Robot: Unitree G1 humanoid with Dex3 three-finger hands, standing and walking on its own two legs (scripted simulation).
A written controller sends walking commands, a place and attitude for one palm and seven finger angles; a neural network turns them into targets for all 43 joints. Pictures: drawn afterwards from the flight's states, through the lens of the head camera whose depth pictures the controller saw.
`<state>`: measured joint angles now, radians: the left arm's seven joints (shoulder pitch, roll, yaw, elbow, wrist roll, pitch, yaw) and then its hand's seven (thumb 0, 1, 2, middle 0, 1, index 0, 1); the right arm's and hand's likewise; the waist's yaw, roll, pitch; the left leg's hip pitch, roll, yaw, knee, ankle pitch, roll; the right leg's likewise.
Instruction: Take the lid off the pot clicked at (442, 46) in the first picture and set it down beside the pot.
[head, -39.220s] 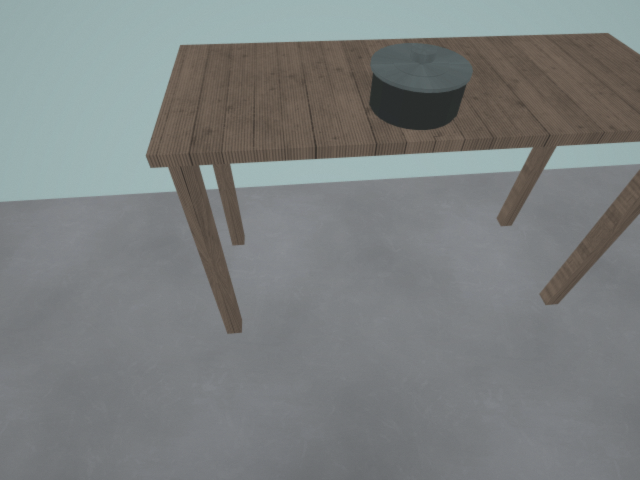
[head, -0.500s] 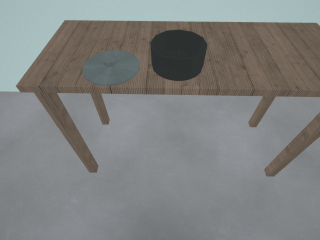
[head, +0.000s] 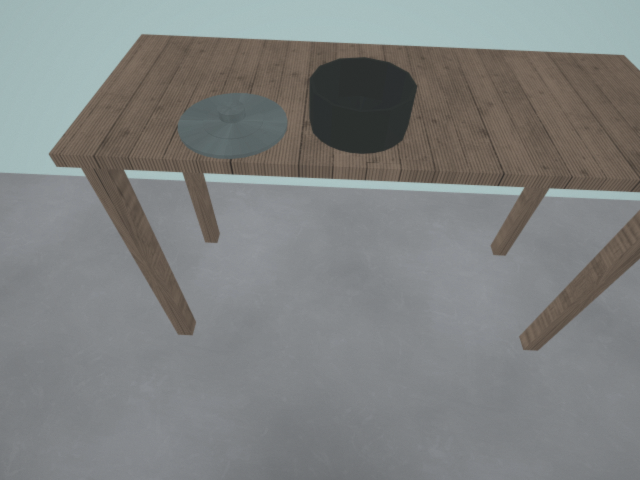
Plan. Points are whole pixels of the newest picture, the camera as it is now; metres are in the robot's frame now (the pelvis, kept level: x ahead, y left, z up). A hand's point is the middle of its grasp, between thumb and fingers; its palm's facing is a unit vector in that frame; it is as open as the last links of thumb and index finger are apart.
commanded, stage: let the arm hang, fingers relaxed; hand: left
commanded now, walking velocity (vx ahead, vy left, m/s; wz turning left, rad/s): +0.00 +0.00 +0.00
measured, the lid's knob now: (231, 111) +0.73 +0.21 +0.05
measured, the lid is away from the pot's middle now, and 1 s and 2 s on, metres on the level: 0.25 0.25 0.25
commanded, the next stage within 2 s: look to check the result in 0.74 s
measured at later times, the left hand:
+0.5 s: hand out of the picture +0.00 +0.17 -0.18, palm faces +0.03 -0.98 -0.19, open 7.3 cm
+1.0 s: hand out of the picture +0.02 +0.17 -0.18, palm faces +0.04 -0.98 -0.20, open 7.3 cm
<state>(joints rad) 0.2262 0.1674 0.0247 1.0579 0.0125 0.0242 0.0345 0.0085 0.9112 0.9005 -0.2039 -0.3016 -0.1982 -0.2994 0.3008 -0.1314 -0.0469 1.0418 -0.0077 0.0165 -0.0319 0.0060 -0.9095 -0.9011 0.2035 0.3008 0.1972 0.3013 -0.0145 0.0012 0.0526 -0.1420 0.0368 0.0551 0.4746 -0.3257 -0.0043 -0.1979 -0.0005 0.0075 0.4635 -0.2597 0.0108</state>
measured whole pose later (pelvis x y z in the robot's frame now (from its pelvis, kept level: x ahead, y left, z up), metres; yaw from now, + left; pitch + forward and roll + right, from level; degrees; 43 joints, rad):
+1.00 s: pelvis +0.01 +0.00 +0.00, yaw +0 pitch +0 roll +0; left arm 0.26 0.14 0.03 1.12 0.01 0.01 0.05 0.02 0.93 0.90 -0.20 -0.30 -0.20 -0.30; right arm 0.31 -0.10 -0.04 1.10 0.00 0.00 -0.04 0.01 -0.90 -0.90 0.20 0.30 0.20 0.30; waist -0.01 0.00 0.05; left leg -0.12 0.03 0.06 0.46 -0.34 0.00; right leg -0.18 0.00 0.01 0.47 -0.28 0.01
